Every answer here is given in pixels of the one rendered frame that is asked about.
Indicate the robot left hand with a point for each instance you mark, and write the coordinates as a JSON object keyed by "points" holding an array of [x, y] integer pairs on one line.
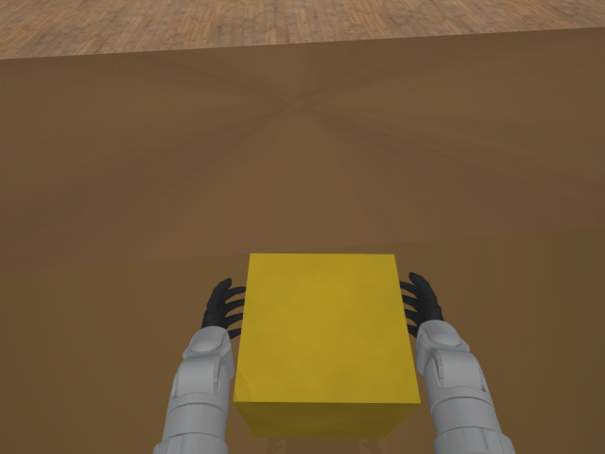
{"points": [[216, 310]]}

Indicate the left robot forearm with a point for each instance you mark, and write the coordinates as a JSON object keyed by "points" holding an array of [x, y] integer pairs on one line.
{"points": [[197, 412]]}

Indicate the right robot forearm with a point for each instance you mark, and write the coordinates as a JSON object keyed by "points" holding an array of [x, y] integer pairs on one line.
{"points": [[458, 396]]}

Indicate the carton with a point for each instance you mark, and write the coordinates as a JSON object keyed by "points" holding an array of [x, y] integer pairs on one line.
{"points": [[324, 349]]}

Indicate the robot right hand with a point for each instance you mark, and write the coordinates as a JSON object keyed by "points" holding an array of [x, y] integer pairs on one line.
{"points": [[426, 303]]}

